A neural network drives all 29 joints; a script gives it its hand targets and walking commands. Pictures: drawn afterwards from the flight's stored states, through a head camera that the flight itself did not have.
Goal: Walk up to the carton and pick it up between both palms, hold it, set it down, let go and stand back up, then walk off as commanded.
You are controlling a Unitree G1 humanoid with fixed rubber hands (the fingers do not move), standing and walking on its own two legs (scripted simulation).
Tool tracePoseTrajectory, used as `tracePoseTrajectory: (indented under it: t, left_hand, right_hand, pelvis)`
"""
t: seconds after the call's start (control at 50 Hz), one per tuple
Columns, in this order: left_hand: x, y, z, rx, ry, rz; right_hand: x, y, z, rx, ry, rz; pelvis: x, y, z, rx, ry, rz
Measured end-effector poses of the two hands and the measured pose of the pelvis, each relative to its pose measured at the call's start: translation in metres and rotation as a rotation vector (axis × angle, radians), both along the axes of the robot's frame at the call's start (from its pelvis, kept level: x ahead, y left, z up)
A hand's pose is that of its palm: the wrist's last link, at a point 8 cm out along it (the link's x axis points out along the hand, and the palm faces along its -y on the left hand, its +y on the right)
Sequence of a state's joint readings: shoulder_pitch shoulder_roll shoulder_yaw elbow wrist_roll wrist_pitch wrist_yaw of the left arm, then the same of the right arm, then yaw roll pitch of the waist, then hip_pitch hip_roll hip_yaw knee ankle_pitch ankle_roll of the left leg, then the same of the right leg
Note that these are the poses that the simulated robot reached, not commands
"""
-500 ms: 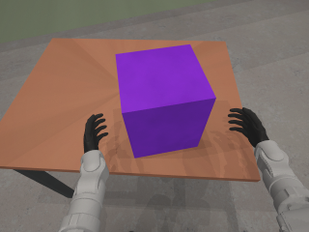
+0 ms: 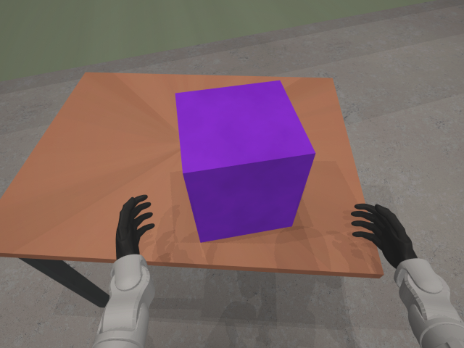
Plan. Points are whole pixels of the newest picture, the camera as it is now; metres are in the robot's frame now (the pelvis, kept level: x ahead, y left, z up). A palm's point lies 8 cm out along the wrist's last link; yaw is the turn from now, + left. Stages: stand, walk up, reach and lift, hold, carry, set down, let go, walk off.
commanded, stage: set down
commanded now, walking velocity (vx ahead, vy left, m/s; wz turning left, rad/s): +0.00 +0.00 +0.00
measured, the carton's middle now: (238, 165) +0.47 +0.06 +0.01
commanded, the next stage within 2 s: none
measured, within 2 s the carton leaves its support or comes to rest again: neither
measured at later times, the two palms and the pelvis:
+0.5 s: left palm (125, 274) +0.22 +0.21 +0.03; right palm (411, 284) +0.27 -0.25 -0.01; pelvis +0.00 +0.00 +0.00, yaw +0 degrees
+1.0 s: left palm (125, 282) +0.21 +0.21 +0.01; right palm (411, 295) +0.25 -0.24 -0.01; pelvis +0.01 +0.01 +0.00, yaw +0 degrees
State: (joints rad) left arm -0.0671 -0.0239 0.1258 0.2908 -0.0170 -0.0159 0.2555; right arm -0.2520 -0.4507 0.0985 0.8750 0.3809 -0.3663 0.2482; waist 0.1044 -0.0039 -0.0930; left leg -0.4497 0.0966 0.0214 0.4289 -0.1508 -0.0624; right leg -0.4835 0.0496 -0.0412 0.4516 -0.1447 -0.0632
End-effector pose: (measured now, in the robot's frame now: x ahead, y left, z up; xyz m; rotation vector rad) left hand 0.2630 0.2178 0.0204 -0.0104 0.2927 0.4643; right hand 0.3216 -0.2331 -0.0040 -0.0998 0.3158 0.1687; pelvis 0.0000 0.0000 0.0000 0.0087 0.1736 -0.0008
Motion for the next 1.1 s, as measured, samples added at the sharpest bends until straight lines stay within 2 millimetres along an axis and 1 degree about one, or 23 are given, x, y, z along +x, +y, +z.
tracePoseTrajectory:
  t: [0.12, 0.3, 0.38, 0.46, 0.56, 0.7, 0.82, 1.0, 1.1]
  left_hand:
    - [-0.016, 0.002, 0.001, 0.006, 0.005, 0.012]
    - [-0.037, -0.005, 0.002, 0.009, 0.010, -0.004]
    - [-0.042, -0.006, 0.002, 0.006, 0.017, -0.003]
    - [-0.045, -0.010, 0.005, 0.004, 0.005, -0.018]
    - [-0.046, -0.012, 0.008, 0.000, 0.004, -0.029]
    - [-0.052, -0.010, 0.000, -0.021, 0.038, -0.021]
    - [-0.056, -0.009, -0.008, -0.039, 0.068, -0.022]
    - [-0.053, -0.006, -0.013, -0.055, 0.086, -0.033]
    - [-0.051, -0.005, -0.020, -0.062, 0.121, -0.052]
  right_hand:
    - [-0.013, -0.003, -0.003, -0.002, 0.012, 0.002]
    - [-0.038, -0.010, -0.007, -0.004, 0.029, -0.002]
    - [-0.048, -0.012, -0.008, -0.002, 0.034, -0.005]
    - [-0.054, -0.013, -0.005, 0.001, 0.030, -0.006]
    - [-0.058, -0.015, -0.004, 0.001, 0.045, -0.012]
    - [-0.068, -0.016, -0.003, -0.011, 0.073, -0.016]
    - [-0.075, -0.017, -0.007, -0.023, 0.115, -0.024]
    - [-0.073, -0.011, -0.008, -0.022, 0.131, -0.027]
    - [-0.069, -0.007, -0.012, -0.015, 0.147, -0.042]
  pelvis:
    - [0.003, 0.000, 0.002, 0.000, -0.020, 0.001]
    - [0.004, -0.001, 0.003, 0.001, -0.042, 0.001]
    - [0.003, -0.001, 0.003, 0.001, -0.051, 0.001]
    - [0.003, 0.000, 0.003, 0.000, -0.061, 0.001]
    - [0.002, 0.001, 0.003, -0.001, -0.069, 0.001]
    - [0.005, 0.002, 0.003, -0.002, -0.082, 0.002]
    - [0.006, 0.003, 0.003, -0.005, -0.086, 0.002]
    - [0.011, 0.007, 0.003, -0.009, -0.088, 0.003]
    - [0.016, 0.008, 0.003, -0.010, -0.086, 0.003]
